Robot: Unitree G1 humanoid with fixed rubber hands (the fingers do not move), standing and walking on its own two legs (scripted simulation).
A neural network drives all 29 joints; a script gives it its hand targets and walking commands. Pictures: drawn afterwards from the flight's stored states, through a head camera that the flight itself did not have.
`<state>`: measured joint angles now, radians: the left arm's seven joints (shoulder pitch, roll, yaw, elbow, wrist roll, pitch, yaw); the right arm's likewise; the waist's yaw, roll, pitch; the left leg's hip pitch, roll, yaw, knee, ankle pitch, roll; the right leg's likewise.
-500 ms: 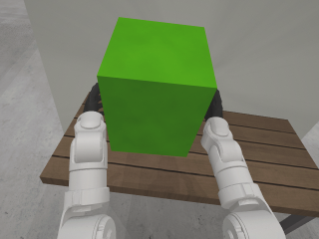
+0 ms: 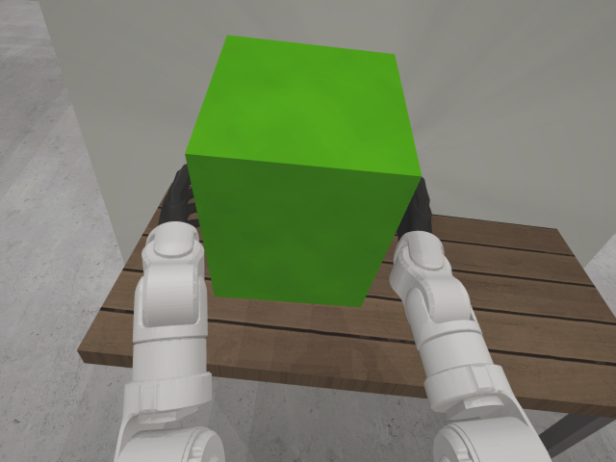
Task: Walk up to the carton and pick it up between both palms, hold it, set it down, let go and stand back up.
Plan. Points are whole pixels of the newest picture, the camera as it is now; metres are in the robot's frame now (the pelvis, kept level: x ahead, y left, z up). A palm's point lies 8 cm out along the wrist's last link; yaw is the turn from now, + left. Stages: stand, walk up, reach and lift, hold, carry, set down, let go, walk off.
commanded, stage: hold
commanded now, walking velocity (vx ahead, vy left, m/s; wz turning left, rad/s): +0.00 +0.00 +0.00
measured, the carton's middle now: (299, 182) +0.41 +0.00 +0.20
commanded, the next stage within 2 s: none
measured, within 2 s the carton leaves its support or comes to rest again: neither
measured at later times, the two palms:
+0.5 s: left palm (172, 230) +0.36 +0.15 +0.16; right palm (407, 225) +0.36 -0.13 +0.18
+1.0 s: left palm (177, 222) +0.36 +0.15 +0.17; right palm (412, 223) +0.36 -0.14 +0.18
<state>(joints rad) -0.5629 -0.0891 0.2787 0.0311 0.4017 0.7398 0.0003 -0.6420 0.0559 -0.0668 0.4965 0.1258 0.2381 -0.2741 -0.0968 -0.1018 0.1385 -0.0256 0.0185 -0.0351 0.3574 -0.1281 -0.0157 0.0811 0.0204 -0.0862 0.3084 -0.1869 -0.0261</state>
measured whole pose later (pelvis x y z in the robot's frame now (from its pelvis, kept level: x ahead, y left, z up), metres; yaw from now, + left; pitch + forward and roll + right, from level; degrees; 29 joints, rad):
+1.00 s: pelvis +0.00 +0.00 +0.00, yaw -1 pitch -12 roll -1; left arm -0.56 -0.09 0.29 0.01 0.40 0.74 0.00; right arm -0.65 0.04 -0.04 0.49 0.15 0.23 -0.28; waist -0.10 -0.10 0.14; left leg -0.02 0.02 -0.02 0.36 -0.13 -0.01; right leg 0.08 0.02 -0.08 0.31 -0.19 -0.02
